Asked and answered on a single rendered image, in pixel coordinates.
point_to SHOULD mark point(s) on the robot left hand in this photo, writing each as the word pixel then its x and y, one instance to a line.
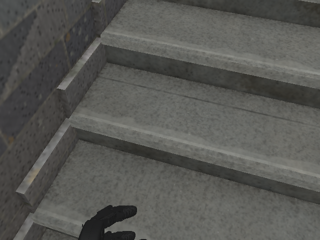
pixel 94 229

